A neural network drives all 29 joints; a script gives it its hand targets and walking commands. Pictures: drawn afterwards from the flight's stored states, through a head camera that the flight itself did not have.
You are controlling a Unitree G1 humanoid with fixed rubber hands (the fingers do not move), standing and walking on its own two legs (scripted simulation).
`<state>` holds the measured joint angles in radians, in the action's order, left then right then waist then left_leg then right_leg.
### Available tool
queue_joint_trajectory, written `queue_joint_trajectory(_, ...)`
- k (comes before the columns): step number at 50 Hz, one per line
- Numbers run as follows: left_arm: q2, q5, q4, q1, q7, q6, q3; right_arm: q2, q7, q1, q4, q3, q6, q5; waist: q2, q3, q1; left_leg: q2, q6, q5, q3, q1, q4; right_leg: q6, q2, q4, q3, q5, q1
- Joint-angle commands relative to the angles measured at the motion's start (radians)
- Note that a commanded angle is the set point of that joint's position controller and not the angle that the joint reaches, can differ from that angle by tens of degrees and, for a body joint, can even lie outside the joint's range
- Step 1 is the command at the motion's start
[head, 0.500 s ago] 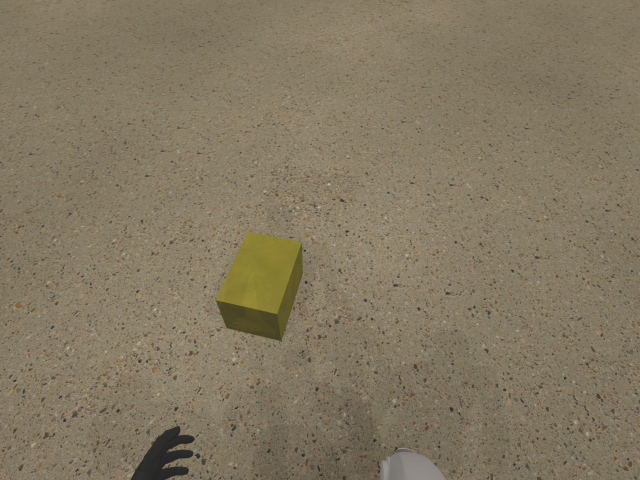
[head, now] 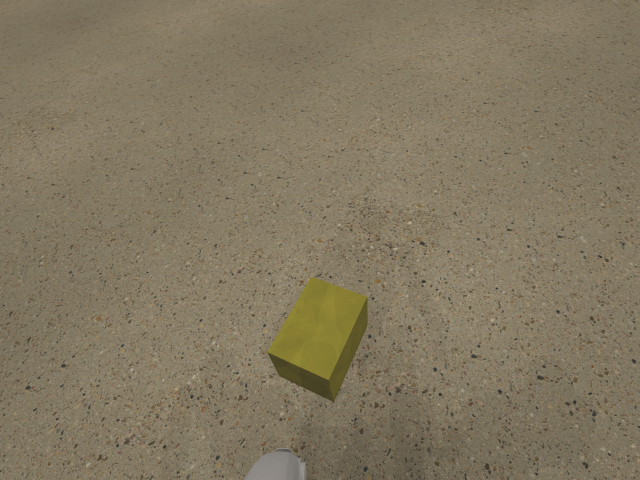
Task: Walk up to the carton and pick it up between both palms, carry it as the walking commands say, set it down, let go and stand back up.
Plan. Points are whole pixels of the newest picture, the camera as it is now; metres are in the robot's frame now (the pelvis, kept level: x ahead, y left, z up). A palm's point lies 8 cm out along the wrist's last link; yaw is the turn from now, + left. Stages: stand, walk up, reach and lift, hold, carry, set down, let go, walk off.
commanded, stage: walk up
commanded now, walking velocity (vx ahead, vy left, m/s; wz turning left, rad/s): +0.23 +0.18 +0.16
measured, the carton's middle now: (322, 337) +0.62 +0.13 -0.68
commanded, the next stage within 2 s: none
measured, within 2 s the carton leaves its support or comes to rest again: neither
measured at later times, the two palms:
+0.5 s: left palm out of the picture +0.11 +0.31 -0.15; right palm out of the picture +0.14 -0.16 -0.14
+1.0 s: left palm out of the picture +0.07 +0.43 -0.10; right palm out of the picture +0.15 -0.14 -0.14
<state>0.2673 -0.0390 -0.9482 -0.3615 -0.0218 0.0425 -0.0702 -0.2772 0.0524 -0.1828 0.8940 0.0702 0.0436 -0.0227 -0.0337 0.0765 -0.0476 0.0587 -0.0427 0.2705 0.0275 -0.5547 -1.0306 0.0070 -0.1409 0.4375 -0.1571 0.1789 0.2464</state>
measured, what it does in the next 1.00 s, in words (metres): steps to the left: left foot, then right foot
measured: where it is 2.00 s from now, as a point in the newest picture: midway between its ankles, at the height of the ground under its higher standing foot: outside the picture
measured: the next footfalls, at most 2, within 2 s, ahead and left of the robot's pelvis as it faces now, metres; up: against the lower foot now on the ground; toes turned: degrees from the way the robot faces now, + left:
left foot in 0.18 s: +0.13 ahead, +0.19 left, +0.00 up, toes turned +7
right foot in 0.50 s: +0.13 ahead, -0.03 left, +0.00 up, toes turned -3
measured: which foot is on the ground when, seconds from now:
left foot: up 0.00-0.16, down 0.18-0.72, up 0.74-1.00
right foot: down 0.00-0.18, up 0.20-0.48, down 0.50-1.00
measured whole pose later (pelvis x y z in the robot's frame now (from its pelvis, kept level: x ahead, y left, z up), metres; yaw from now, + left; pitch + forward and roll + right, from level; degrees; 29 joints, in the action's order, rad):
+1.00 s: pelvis +0.09 +0.14 +0.00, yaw -8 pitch +2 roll +4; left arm 0.26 -0.05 -1.05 -0.36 -0.06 -0.03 -0.08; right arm -0.28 0.03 -0.16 0.89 0.06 0.06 -0.04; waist 0.00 0.07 -0.06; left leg 0.04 -0.07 0.34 0.00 -0.43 -0.79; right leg 0.07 -0.10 0.39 0.14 0.16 0.27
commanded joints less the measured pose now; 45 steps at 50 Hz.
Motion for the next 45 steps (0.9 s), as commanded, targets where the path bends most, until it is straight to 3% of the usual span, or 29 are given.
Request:
queue_joint_trajectory(1,0.148,-0.005,0.046,0.011,-0.004,0.009,-0.030,0.009,0.018,-0.004,-0.030,-0.014,0.001,0.001,0.239,-0.039,0.017,0.025,-0.012,-0.038,0.004,0.064,0.160,-0.105,-0.210,-0.244,0.151,-0.013,0.005)
queue_joint_trajectory(4,0.172,-0.008,0.020,0.015,0.001,0.001,-0.036,0.001,0.026,0.026,-0.015,-0.019,-0.007,0.004,0.253,-0.031,0.019,0.015,-0.020,-0.022,0.026,0.167,0.334,-0.086,-0.205,-0.271,0.124,0.150,0.034)
queue_joint_trajectory(6,0.154,-0.009,-0.016,0.012,0.025,0.001,-0.028,0.008,0.013,0.043,-0.003,-0.025,-0.032,0.011,0.311,-0.035,0.022,-0.006,-0.017,-0.018,0.062,0.284,0.456,-0.086,-0.161,-0.247,0.067,0.178,0.043)
queue_joint_trajectory(7,0.146,-0.007,-0.036,0.014,0.030,-0.005,-0.026,0.004,0.004,0.015,0.014,-0.023,-0.047,0.012,0.270,-0.042,0.046,-0.022,-0.013,-0.072,0.088,0.378,0.534,-0.077,-0.132,-0.184,0.038,0.198,0.071)
queue_joint_trajectory(8,0.110,-0.006,-0.052,-0.014,0.032,-0.009,-0.017,-0.024,-0.010,-0.052,0.056,-0.011,-0.062,0.012,0.149,-0.063,0.063,-0.038,-0.010,-0.074,0.100,0.485,0.575,-0.060,-0.099,-0.083,0.025,0.226,0.103)
queue_joint_trajectory(9,0.049,-0.005,-0.063,-0.059,0.033,-0.013,-0.001,-0.073,-0.025,-0.136,0.087,0.000,-0.081,0.004,-0.013,-0.083,0.086,0.025,-0.008,-0.067,0.041,0.548,0.651,-0.038,-0.046,0.097,0.002,0.272,0.133)
queue_joint_trajectory(10,-0.015,-0.012,-0.025,-0.040,0.032,-0.013,0.015,-0.176,-0.039,-0.214,0.093,0.013,-0.096,-0.018,-0.235,-0.058,0.105,0.270,0.027,-0.008,-0.276,0.519,0.778,0.010,0.033,0.379,0.004,0.387,0.258)
queue_joint_trajectory(11,-0.024,0.010,0.002,-0.042,0.015,-0.030,0.021,-0.230,-0.053,-0.177,0.063,0.022,-0.092,-0.005,-0.322,-0.057,0.102,0.412,0.149,-0.130,-0.427,0.445,0.850,0.023,0.058,0.476,0.074,0.420,0.296)
queue_joint_trajectory(12,0.007,0.029,-0.032,-0.016,0.006,-0.051,0.014,-0.152,-0.059,-0.063,0.057,-0.008,-0.084,0.005,-0.197,-0.035,0.051,0.344,0.179,-0.621,-0.277,0.374,0.766,0.027,0.028,0.468,0.135,0.387,0.198)
queue_joint_trajectory(13,0.007,0.038,-0.055,-0.045,0.004,-0.057,0.024,-0.083,-0.061,0.008,0.052,-0.027,-0.088,0.009,-0.170,-0.059,0.015,0.262,0.178,-0.876,-0.143,0.400,0.697,0.028,0.039,0.436,0.141,0.354,0.155)
queue_joint_trajectory(14,0.006,0.035,-0.074,-0.078,0.006,-0.057,0.025,-0.048,-0.064,0.035,0.052,-0.035,-0.089,0.010,-0.171,-0.099,0.004,0.214,0.171,-0.965,-0.067,0.435,0.665,0.029,0.053,0.436,0.122,0.306,0.125)
queue_joint_trajectory(15,0.008,0.032,-0.080,-0.082,0.006,-0.063,0.020,-0.035,-0.070,0.033,0.055,-0.037,-0.092,0.011,-0.179,-0.131,0.007,0.202,0.174,-0.979,-0.044,0.445,0.659,0.026,0.062,0.435,0.109,0.275,0.099)
queue_joint_trajectory(21,-0.028,0.029,-0.042,0.017,-0.006,-0.081,0.020,-0.034,-0.091,-0.008,0.092,-0.028,-0.067,0.003,-0.142,-0.118,0.039,0.203,0.215,-0.636,-0.070,0.426,0.690,0.015,0.097,0.230,0.118,0.200,0.034)
queue_joint_trajectory(23,-0.040,0.029,-0.050,0.013,-0.010,-0.071,0.022,-0.042,-0.093,0.000,0.099,-0.022,-0.053,0.007,-0.111,-0.104,0.021,0.188,0.194,-0.484,-0.078,0.391,0.679,0.003,0.110,0.061,0.105,0.099,-0.042)
queue_joint_trajectory(24,-0.037,0.025,-0.054,0.003,-0.013,-0.060,0.020,-0.036,-0.092,-0.009,0.104,-0.023,-0.047,0.010,-0.090,-0.094,0.010,0.160,0.161,-0.362,-0.079,0.355,0.670,-0.009,0.099,-0.051,0.107,0.008,-0.096)
queue_joint_trajectory(25,-0.010,0.017,-0.057,0.000,-0.015,-0.048,0.014,-0.006,-0.089,-0.029,0.106,-0.029,-0.046,0.013,-0.033,-0.096,0.015,0.119,0.125,-0.241,-0.072,0.313,0.649,-0.025,0.040,-0.087,0.155,-0.073,-0.146)
queue_joint_trajectory(26,0.031,0.015,-0.052,0.055,-0.013,-0.042,0.015,0.041,-0.085,-0.045,0.108,-0.039,-0.043,0.019,0.102,-0.061,0.041,0.039,0.083,-0.082,-0.031,0.280,0.650,-0.044,-0.041,-0.127,0.252,-0.113,-0.116)
queue_joint_trajectory(27,0.043,0.020,-0.069,0.087,-0.007,-0.044,0.019,0.049,-0.086,-0.062,0.130,-0.045,-0.035,0.023,0.178,-0.031,0.045,0.013,0.064,-0.036,-0.005,0.359,0.643,-0.071,-0.065,-0.167,0.301,-0.059,-0.023)
queue_joint_trajectory(28,0.029,0.021,-0.074,0.105,-0.007,-0.044,0.021,0.042,-0.087,-0.071,0.145,-0.041,-0.032,0.023,0.188,-0.014,0.054,0.014,0.062,-0.056,-0.006,0.396,0.641,-0.071,-0.057,-0.192,0.303,0.001,0.016)
queue_joint_trajectory(30,0.000,0.027,-0.081,0.121,-0.009,-0.043,0.030,0.024,-0.085,-0.082,0.165,-0.032,-0.035,0.021,0.137,-0.014,0.057,0.035,0.068,-0.122,-0.021,0.435,0.670,-0.054,-0.019,-0.207,0.261,0.067,0.027)
queue_joint_trajectory(35,-0.019,0.029,-0.114,0.090,-0.010,-0.034,0.034,0.038,-0.088,-0.100,0.202,-0.033,-0.048,0.017,0.082,-0.017,0.044,0.052,0.068,-0.142,-0.034,0.420,0.723,-0.042,0.010,-0.182,0.214,0.008,-0.046)
queue_joint_trajectory(36,0.074,0.008,-0.132,0.073,-0.015,-0.038,-0.022,-0.020,-0.084,-0.073,0.196,-0.008,-0.050,-0.005,0.062,0.025,0.042,0.061,0.045,-0.105,0.010,0.381,0.649,-0.048,-0.019,-0.155,0.238,0.009,0.009)
queue_joint_trajectory(37,0.161,0.002,-0.161,-0.124,-0.040,-0.058,-0.028,-0.068,-0.065,-0.019,0.097,0.011,-0.008,-0.022,-0.038,0.017,-0.027,-0.065,-0.005,0.141,0.123,0.132,0.356,-0.161,-0.239,-0.252,0.658,0.277,-0.106)
queue_joint_trajectory(38,0.209,0.001,-0.147,-0.129,-0.059,-0.073,-0.037,-0.005,-0.050,0.013,0.051,-0.009,0.007,-0.049,0.043,0.048,-0.052,-0.022,-0.023,0.204,-0.024,-0.080,0.140,-0.211,-0.363,-0.314,0.795,0.394,-0.125)
queue_joint_trajectory(39,0.195,0.007,-0.103,-0.060,-0.066,-0.079,-0.034,0.001,-0.042,-0.024,0.036,-0.008,0.009,-0.051,0.056,0.052,-0.010,0.010,-0.029,0.147,-0.075,-0.096,0.049,-0.197,-0.331,-0.307,0.736,0.398,-0.084)
queue_joint_trajectory(40,0.159,0.009,-0.087,-0.002,-0.061,-0.073,-0.025,-0.002,-0.037,-0.045,0.027,-0.003,0.002,-0.049,0.101,0.045,0.021,0.022,-0.032,0.087,-0.080,-0.071,0.029,-0.172,-0.272,-0.281,0.656,0.333,-0.053)
queue_joint_trajectory(41,0.132,0.011,-0.078,0.020,-0.050,-0.064,-0.023,-0.016,-0.037,-0.037,0.018,0.006,-0.007,-0.045,0.140,0.030,0.033,0.027,-0.031,0.047,-0.083,-0.042,0.045,-0.156,-0.225,-0.256,0.598,0.256,-0.039)
queue_joint_trajectory(43,0.116,0.007,-0.071,0.015,-0.042,-0.054,-0.020,-0.014,-0.030,-0.039,0.009,0.006,-0.005,-0.041,0.179,-0.013,0.028,0.004,-0.032,0.026,-0.052,0.017,0.049,-0.136,-0.165,-0.222,0.509,0.126,-0.032)
queue_joint_trajectory(45,0.134,-0.003,-0.068,-0.005,-0.040,-0.054,-0.028,-0.014,-0.025,-0.007,-0.020,0.000,0.006,-0.030,0.221,-0.024,0.014,-0.011,-0.029,0.049,-0.028,0.038,0.117,-0.134,-0.145,-0.197,0.467,0.006,-0.033)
